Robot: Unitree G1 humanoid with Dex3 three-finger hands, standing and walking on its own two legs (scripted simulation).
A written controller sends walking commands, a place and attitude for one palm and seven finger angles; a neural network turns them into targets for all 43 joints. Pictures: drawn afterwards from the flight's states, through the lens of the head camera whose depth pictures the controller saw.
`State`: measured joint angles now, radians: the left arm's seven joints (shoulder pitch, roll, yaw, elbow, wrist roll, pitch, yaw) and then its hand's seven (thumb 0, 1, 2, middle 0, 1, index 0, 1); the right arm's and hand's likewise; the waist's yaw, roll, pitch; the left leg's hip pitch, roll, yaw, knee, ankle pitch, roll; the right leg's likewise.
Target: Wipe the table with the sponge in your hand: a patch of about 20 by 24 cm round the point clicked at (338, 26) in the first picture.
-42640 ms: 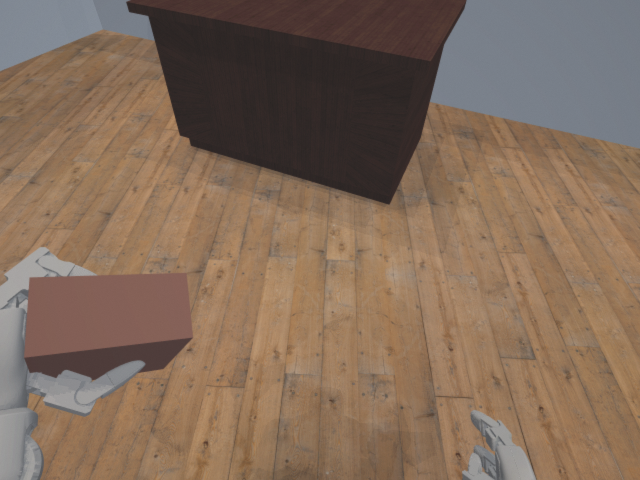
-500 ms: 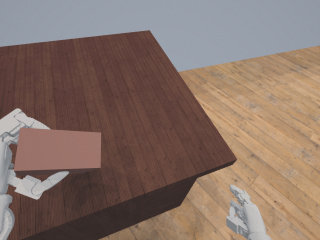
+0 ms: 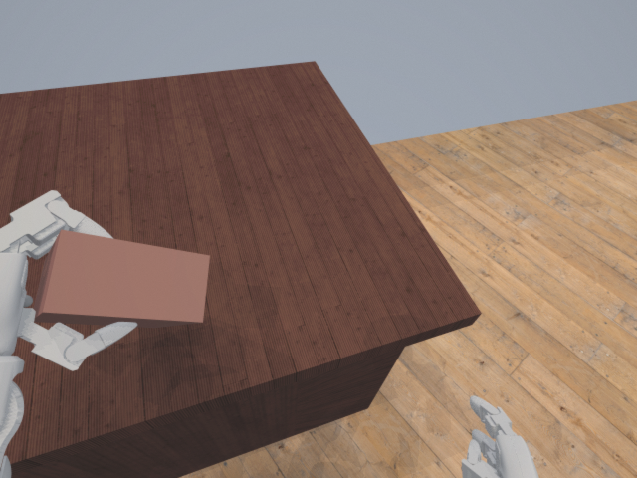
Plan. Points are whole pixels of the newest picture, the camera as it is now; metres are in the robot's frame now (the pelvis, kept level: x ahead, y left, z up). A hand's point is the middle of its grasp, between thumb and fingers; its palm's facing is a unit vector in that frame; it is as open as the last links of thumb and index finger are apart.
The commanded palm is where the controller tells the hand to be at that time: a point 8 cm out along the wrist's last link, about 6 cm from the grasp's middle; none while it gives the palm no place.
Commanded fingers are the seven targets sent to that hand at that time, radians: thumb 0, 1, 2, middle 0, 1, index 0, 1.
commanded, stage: turn the palm down, sponge in hand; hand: left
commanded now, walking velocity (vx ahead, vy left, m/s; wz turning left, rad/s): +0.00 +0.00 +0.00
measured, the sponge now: (139, 291) +0.25 +0.21 +0.14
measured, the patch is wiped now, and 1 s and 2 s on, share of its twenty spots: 0.00 0.00 0.00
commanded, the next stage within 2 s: none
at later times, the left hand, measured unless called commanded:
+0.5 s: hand (90, 319) +0.21 +0.23 +0.16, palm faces +0.36 -0.61 -0.71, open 10.1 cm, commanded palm +0.17 +0.26 +0.19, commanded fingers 0.00 0.10 1.30 -1.20 -1.60 -1.20 -1.60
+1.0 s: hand (119, 320) +0.21 +0.21 +0.15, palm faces +0.22 -0.37 -0.90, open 10.1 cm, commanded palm +0.18 +0.23 +0.20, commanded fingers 0.00 0.10 1.30 -1.20 -1.60 -1.20 -1.60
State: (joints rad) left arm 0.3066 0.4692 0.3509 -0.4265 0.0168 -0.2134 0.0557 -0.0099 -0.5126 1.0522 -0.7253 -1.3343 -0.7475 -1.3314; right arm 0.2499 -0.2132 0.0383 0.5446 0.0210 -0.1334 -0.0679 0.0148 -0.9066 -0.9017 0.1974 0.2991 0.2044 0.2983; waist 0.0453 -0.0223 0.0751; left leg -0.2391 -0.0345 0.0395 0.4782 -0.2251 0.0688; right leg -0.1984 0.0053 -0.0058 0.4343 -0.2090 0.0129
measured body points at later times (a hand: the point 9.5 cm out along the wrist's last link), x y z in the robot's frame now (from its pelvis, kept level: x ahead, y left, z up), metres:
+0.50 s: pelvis -0.02 -0.06 -0.01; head -0.02 -0.09 +0.44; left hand +0.18 +0.26 +0.20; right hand +0.20 -0.27 -0.09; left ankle +0.02 +0.07 -0.74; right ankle +0.01 -0.13 -0.74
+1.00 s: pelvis +0.00 -0.07 -0.02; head +0.00 -0.12 +0.43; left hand +0.20 +0.23 +0.20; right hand +0.20 -0.31 -0.11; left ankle +0.02 +0.07 -0.74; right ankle +0.01 -0.13 -0.74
